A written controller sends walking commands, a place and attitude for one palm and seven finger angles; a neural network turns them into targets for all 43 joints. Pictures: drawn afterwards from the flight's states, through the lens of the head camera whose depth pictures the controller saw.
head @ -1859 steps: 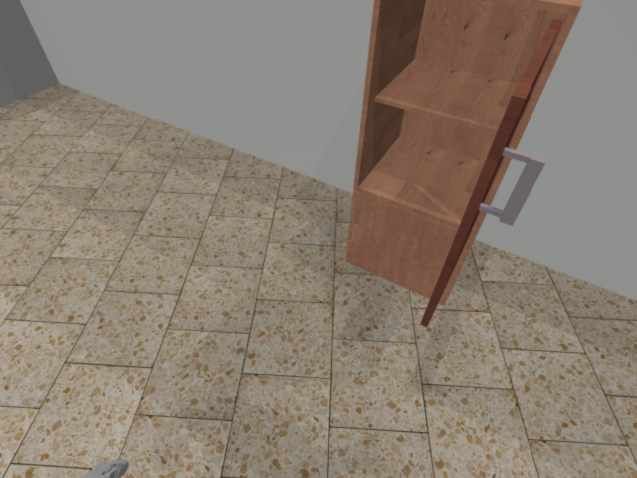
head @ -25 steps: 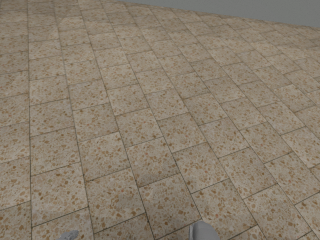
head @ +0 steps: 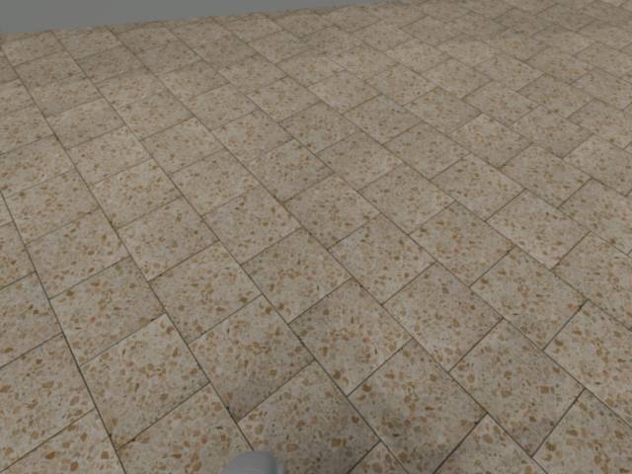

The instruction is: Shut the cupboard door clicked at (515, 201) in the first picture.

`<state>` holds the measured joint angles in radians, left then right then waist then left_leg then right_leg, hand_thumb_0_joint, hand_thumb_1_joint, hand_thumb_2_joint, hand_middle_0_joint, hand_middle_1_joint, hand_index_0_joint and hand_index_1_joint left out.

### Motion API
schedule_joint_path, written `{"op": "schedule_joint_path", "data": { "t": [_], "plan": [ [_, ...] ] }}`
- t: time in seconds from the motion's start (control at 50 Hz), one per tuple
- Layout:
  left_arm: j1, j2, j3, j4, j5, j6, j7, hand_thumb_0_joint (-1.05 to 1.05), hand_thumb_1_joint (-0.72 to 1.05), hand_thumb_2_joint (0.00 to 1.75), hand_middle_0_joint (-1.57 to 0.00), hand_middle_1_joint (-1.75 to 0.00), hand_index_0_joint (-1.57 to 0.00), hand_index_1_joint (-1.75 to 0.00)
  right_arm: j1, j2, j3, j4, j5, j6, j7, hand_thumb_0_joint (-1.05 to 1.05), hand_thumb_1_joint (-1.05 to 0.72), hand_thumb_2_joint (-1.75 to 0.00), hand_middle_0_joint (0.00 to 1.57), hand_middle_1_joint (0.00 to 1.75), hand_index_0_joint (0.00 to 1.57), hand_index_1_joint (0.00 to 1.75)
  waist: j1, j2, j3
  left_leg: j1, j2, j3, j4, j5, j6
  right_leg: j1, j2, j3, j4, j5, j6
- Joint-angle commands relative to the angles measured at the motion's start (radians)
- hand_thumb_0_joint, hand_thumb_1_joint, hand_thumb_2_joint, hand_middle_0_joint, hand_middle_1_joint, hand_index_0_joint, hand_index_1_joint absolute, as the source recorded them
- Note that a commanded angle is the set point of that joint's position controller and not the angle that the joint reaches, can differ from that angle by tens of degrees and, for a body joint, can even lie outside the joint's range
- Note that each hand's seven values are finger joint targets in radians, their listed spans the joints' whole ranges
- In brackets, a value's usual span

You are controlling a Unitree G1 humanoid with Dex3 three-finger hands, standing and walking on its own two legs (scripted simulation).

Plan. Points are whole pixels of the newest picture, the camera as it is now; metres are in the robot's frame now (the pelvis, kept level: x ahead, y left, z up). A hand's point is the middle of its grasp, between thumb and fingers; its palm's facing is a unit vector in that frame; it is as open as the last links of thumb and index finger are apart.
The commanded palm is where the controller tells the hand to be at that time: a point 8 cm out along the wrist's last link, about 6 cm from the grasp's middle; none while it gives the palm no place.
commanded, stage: turn to face it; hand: left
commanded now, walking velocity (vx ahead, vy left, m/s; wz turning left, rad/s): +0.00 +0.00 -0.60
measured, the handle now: out of the picture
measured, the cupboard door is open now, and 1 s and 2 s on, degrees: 58 58 58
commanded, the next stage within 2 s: none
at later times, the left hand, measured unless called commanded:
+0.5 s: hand (166, 408) +0.21 +0.24 -0.15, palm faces -0.25 -0.94 -0.24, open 7.4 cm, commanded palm none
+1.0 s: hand (223, 400) +0.23 +0.16 -0.16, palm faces -0.52 -0.83 -0.21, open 7.4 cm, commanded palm none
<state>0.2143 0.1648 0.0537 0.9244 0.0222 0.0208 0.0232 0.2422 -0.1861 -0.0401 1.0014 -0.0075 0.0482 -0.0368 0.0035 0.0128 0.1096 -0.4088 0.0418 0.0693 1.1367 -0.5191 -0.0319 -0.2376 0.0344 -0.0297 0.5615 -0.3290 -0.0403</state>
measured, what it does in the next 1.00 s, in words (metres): steps on the spot, turning right: left foot, then right foot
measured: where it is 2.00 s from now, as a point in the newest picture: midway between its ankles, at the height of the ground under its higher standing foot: outside the picture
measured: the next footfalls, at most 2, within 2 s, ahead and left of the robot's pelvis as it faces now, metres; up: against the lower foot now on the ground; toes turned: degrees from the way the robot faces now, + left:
left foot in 0.26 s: +0.14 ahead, +0.16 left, +0.00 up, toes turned -7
right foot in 0.64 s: +0.03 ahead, -0.09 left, +0.00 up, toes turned -28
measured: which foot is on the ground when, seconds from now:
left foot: up 0.00-0.24, down 0.26-0.64, up 0.66-1.00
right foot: down 0.00-0.26, up 0.28-0.62, down 0.64-1.00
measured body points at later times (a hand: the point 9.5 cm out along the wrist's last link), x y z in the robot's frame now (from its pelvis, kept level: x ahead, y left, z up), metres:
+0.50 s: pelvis +0.05 +0.05 +0.01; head +0.10 +0.06 +0.46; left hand +0.22 +0.29 -0.13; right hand +0.08 -0.21 -0.12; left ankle +0.10 +0.17 -0.73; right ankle -0.01 -0.07 -0.66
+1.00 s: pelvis +0.07 +0.04 +0.00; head +0.11 +0.02 +0.45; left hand +0.26 +0.21 -0.15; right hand +0.00 -0.23 -0.13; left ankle +0.14 +0.14 -0.71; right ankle +0.00 -0.07 -0.73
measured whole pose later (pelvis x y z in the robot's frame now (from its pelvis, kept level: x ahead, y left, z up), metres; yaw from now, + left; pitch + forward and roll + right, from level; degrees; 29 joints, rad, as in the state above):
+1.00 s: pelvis +0.07 +0.04 +0.00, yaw -34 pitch +2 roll +0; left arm 0.22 0.21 0.05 0.89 0.03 0.05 -0.01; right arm 0.17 -0.23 -0.04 0.88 0.00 0.04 -0.02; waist 0.02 -0.03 0.06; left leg -0.37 0.03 0.03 0.70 -0.37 -0.07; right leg -0.29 0.03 0.09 0.54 -0.27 0.00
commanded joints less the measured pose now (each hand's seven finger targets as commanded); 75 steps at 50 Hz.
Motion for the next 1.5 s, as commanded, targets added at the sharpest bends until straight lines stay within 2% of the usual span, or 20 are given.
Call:
{"op": "schedule_joint_path", "data": {
  "t": [0.0,0.2,0.24,0.26,0.38,0.52,0.58,0.6,0.62,0.64,0.76,0.88,0.96,0.98,1.02,1.14,1.38,1.4,1.44,1.48],
  "plan": [
    [0.020,0.196,0.055,-0.070,0.003,-0.016,0.009,0.00,0.90,0.90,-0.20,-0.30,-0.20,-0.30,-0.040,-0.068,-0.025,-0.129,-0.005,-0.022,0.013,0.00,-0.90,-0.90,0.20,0.30,0.20,0.30,-0.012,-0.095,-0.122,-0.121,0.029,-0.074,-0.023,0.083,-0.037,0.099,-0.261,0.256,-0.187,0.669,-0.159],
    [-0.017,0.230,0.076,-0.094,-0.002,0.003,-0.010,0.00,0.90,0.90,-0.20,-0.30,-0.20,-0.30,-0.007,-0.122,-0.031,-0.157,0.005,-0.050,0.006,0.00,-0.90,-0.90,0.20,0.30,0.20,0.30,-0.044,-0.161,-0.171,0.220,-0.022,-0.036,-0.662,0.345,-0.045,-0.019,-0.159,0.294,0.011,0.585,-0.058],
    [0.042,0.141,0.052,-0.124,-0.023,0.010,-0.018,0.00,0.90,0.90,-0.20,-0.30,-0.20,-0.30,0.078,-0.290,-0.057,-0.157,-0.016,-0.070,-0.001,0.00,-0.90,-0.90,0.20,0.30,0.20,0.30,-0.054,0.299,-0.266,0.478,0.394,-0.405,-0.752,0.839,0.126,-0.292,0.039,0.090,0.360,-0.262,0.063],
    [0.018,0.170,0.053,-0.128,-0.015,0.012,-0.014,0.00,0.90,0.90,-0.20,-0.30,-0.20,-0.30,0.092,-0.297,-0.053,-0.162,-0.022,-0.059,-0.006,0.00,-0.90,-0.90,0.20,0.30,0.20,0.30,-0.067,0.220,-0.257,0.398,0.467,-0.436,-0.745,0.889,0.219,-0.269,0.000,0.098,0.561,-0.373,0.065],
    [-0.022,0.164,0.054,-0.142,-0.006,0.042,-0.057,0.00,0.90,0.90,-0.20,-0.30,-0.20,-0.30,-0.069,-0.221,-0.030,-0.215,-0.030,-0.048,-0.006,0.00,-0.90,-0.90,0.20,0.30,0.20,0.30,-0.008,0.202,-0.135,0.263,0.304,-0.116,-0.764,0.689,0.170,-0.265,-0.077,0.015,0.544,-0.197,0.097],
    [-0.066,0.145,0.042,-0.167,-0.003,0.036,-0.069,0.00,0.90,0.90,-0.20,-0.30,-0.20,-0.30,-0.035,-0.263,-0.053,-0.193,-0.025,-0.038,0.010,0.00,-0.90,-0.90,0.20,0.30,0.20,0.30,-0.028,0.224,-0.150,0.248,0.325,-0.029,-0.735,0.557,0.150,-0.135,-0.051,-0.071,0.241,-0.119,0.079],
    [0.028,0.174,0.050,-0.138,-0.003,0.026,-0.064,0.00,0.90,0.90,-0.20,-0.30,-0.20,-0.30,-0.071,-0.265,-0.058,-0.196,-0.017,-0.032,0.017,0.00,-0.90,-0.90,0.20,0.30,0.20,0.30,0.031,0.160,-0.170,0.149,0.289,0.042,-0.583,0.459,0.081,0.066,-0.039,-0.083,-0.014,0.084,0.054],
    [0.088,0.240,0.061,-0.119,0.004,0.015,-0.057,0.00,0.90,0.90,-0.20,-0.30,-0.20,-0.30,-0.074,-0.226,-0.054,-0.205,-0.009,-0.028,0.022,0.00,-0.90,-0.90,0.20,0.30,0.20,0.30,0.062,0.002,-0.185,0.050,0.223,0.091,-0.426,0.316,0.023,0.177,-0.121,0.028,-0.146,0.173,0.022],
    [0.116,0.349,0.079,-0.114,0.014,-0.001,-0.042,0.00,0.90,0.90,-0.20,-0.30,-0.20,-0.30,-0.101,-0.135,-0.031,-0.249,-0.006,-0.027,0.026,0.00,-0.90,-0.90,0.20,0.30,0.20,0.30,0.087,-0.338,-0.146,-0.213,0.055,0.126,-0.165,-0.115,-0.043,0.246,-0.371,0.411,-0.254,0.420,-0.078],
    [0.141,0.376,0.079,-0.109,-0.001,0.003,-0.028,0.00,0.90,0.90,-0.20,-0.30,-0.20,-0.30,-0.135,-0.172,-0.028,-0.263,-0.006,-0.015,0.018,0.00,-0.90,-0.90,0.20,0.30,0.20,0.30,0.102,-0.306,-0.144,-0.225,0.048,-0.018,0.002,-0.133,-0.033,0.145,-0.452,0.473,-0.264,0.496,-0.165],
    [-0.041,0.247,0.046,-0.150,-0.004,-0.007,-0.016,0.00,0.90,0.90,-0.20,-0.30,-0.20,-0.30,-0.062,-0.167,-0.035,-0.190,-0.011,-0.016,0.025,0.00,-0.90,-0.90,0.20,0.30,0.20,0.30,-0.012,-0.172,-0.149,-0.169,0.058,-0.065,-0.004,0.159,-0.055,0.074,-0.253,0.245,-0.213,0.427,-0.119],
    [0.033,0.272,0.063,-0.113,0.005,-0.002,-0.016,0.00,0.90,0.90,-0.20,-0.30,-0.20,-0.30,-0.104,-0.129,-0.025,-0.210,-0.001,-0.027,0.015,0.00,-0.90,-0.90,0.20,0.30,0.20,0.30,0.031,-0.140,-0.179,-0.088,0.003,-0.041,-0.302,0.085,-0.055,0.129,-0.265,0.347,-0.153,0.547,-0.161],
    [-0.036,0.265,0.065,-0.117,-0.002,0.011,-0.018,0.00,0.90,0.90,-0.20,-0.30,-0.20,-0.30,0.000,-0.130,-0.026,-0.181,0.007,-0.037,0.005,0.00,-0.90,-0.90,0.20,0.30,0.20,0.30,-0.028,-0.173,-0.180,0.150,-0.028,-0.037,-0.606,0.244,-0.037,-0.015,-0.207,0.363,-0.083,0.483,-0.089],
    [-0.055,0.238,0.058,-0.126,-0.010,0.015,-0.020,0.00,0.90,0.90,-0.20,-0.30,-0.20,-0.30,0.043,-0.162,-0.030,-0.168,0.005,-0.046,0.001,0.00,-0.90,-0.90,0.20,0.30,0.20,0.30,-0.050,-0.114,-0.190,0.285,0.016,-0.056,-0.724,0.322,-0.026,-0.116,-0.153,0.319,-0.032,0.366,-0.041],
    [-0.026,0.155,0.041,-0.151,-0.016,0.021,-0.030,0.00,0.90,0.90,-0.20,-0.30,-0.20,-0.30,0.074,-0.304,-0.053,-0.181,-0.016,-0.053,-0.005,0.00,-0.90,-0.90,0.20,0.30,0.20,0.30,-0.050,0.298,-0.194,0.383,0.420,-0.425,-0.852,0.523,0.148,-0.346,0.029,0.070,0.364,-0.297,0.064],
    [-0.038,0.165,0.058,-0.116,-0.001,0.046,-0.061,0.00,0.90,0.90,-0.20,-0.30,-0.20,-0.30,-0.047,-0.208,-0.026,-0.213,-0.026,-0.050,-0.012,0.00,-0.90,-0.90,0.20,0.30,0.20,0.30,-0.003,0.154,-0.101,0.259,0.287,-0.104,-0.798,0.644,0.154,-0.331,-0.063,0.041,0.627,-0.122,0.100],
    [-0.028,0.151,0.046,-0.124,-0.002,0.025,-0.063,0.00,0.90,0.90,-0.20,-0.30,-0.20,-0.30,-0.015,-0.257,-0.062,-0.166,-0.020,-0.037,0.014,0.00,-0.90,-0.90,0.20,0.30,0.20,0.30,0.003,0.168,-0.161,0.246,0.316,0.071,-0.602,0.606,0.094,-0.014,-0.041,-0.084,0.022,0.049,0.058],
    [0.039,0.191,0.055,-0.103,0.001,0.017,-0.058,0.00,0.90,0.90,-0.20,-0.30,-0.20,-0.30,-0.031,-0.241,-0.062,-0.172,-0.013,-0.034,0.019,0.00,-0.90,-0.90,0.20,0.30,0.20,0.30,0.039,0.089,-0.173,0.143,0.270,0.108,-0.483,0.502,0.046,0.120,-0.062,-0.046,-0.092,0.165,0.036],
    [0.132,0.360,0.081,-0.074,0.000,-0.001,-0.030,0.00,0.90,0.90,-0.20,-0.30,-0.20,-0.30,-0.112,-0.141,-0.033,-0.249,-0.007,-0.021,0.021,0.00,-0.90,-0.90,0.20,0.30,0.20,0.30,0.095,-0.336,-0.151,-0.203,0.042,0.072,-0.048,-0.154,-0.041,0.198,-0.428,0.463,-0.231,0.628,-0.148],
    [0.053,0.314,0.075,-0.098,-0.001,0.002,-0.012,0.00,0.90,0.90,-0.20,-0.30,-0.20,-0.30,-0.111,-0.154,-0.033,-0.235,-0.005,-0.008,0.014,0.00,-0.90,-0.90,0.20,0.30,0.20,0.30,0.053,-0.266,-0.109,-0.259,0.077,-0.078,0.078,-0.032,-0.028,0.108,-0.379,0.414,-0.274,0.368,-0.172]
  ]
}}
